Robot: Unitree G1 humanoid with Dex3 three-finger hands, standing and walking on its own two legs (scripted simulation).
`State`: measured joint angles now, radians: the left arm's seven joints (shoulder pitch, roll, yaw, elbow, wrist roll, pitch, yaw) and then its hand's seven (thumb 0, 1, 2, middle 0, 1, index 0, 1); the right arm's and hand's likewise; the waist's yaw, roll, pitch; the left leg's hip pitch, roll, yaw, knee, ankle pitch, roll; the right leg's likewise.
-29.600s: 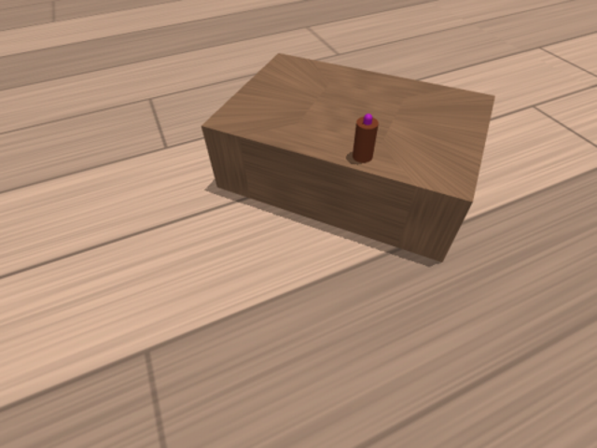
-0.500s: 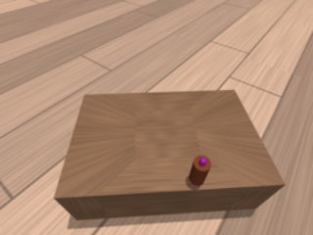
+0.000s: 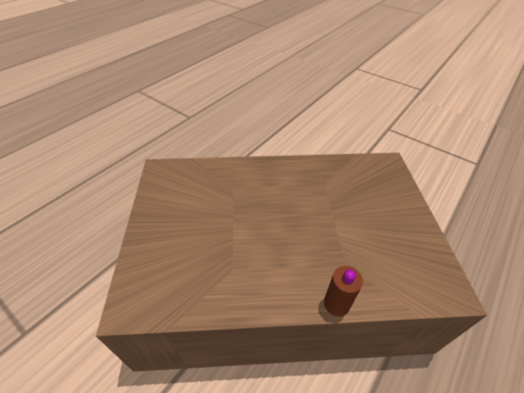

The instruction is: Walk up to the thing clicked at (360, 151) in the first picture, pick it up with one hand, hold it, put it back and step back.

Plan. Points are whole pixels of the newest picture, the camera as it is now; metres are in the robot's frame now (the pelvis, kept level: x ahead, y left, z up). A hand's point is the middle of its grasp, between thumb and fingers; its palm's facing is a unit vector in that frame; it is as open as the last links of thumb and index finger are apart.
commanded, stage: stand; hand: right
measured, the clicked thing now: (343, 289) +0.43 -0.21 -0.33
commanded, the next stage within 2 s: none
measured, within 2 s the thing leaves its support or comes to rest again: neither
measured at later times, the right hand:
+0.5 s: hand out of the picture +0.07 -0.25 -0.15, palm faces -0.03 +0.93 -0.37, open 9.0 cm
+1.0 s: hand out of the picture +0.08 -0.25 -0.15, palm faces -0.05 +0.93 -0.36, open 7.4 cm
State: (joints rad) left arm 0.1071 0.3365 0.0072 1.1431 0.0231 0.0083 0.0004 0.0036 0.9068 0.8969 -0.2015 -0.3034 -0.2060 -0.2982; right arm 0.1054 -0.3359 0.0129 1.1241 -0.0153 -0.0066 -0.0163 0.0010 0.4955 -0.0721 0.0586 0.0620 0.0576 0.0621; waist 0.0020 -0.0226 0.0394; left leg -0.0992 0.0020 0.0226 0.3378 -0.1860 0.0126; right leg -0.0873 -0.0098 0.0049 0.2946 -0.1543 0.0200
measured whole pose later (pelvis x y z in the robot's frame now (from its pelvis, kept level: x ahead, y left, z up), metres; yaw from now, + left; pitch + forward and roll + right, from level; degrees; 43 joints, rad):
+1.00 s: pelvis +0.01 +0.00 +0.00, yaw +1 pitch -2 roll +0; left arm 0.14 0.34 0.00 1.14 0.02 0.00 -0.01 0.00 0.91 0.89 -0.20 -0.30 -0.21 -0.30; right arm 0.12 -0.35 0.01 1.14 -0.01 0.00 0.00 0.01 -0.90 -0.90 0.20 0.30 0.20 0.30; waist 0.00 -0.01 0.05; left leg -0.10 -0.01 0.00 0.33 -0.18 0.02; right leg -0.09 -0.02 -0.01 0.30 -0.17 0.02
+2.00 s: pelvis +0.01 +0.00 +0.00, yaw +2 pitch -2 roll +0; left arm 0.13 0.35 0.00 1.13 0.02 0.00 -0.01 0.00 0.91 0.89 -0.20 -0.30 -0.21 -0.30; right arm 0.12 -0.35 0.00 1.13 -0.01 -0.01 0.00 0.01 -0.90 -0.90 0.20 0.30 0.20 0.30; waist 0.00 -0.01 0.05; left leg -0.10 -0.01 0.00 0.32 -0.18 0.02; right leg -0.08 -0.03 -0.02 0.29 -0.17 0.02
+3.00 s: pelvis -0.06 +0.00 -0.02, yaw +2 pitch -1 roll +0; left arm 0.07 0.38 0.05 0.88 0.05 0.04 0.01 0.01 0.91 0.89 -0.20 -0.30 -0.21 -0.30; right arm 0.11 -0.42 -0.06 0.93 0.00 0.07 0.01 0.01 -0.90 -0.90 0.20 0.30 0.20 0.30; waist 0.00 -0.01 0.18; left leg -0.35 -0.05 -0.07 0.96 -0.52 0.02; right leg -0.36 -0.05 -0.02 0.60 -0.22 0.00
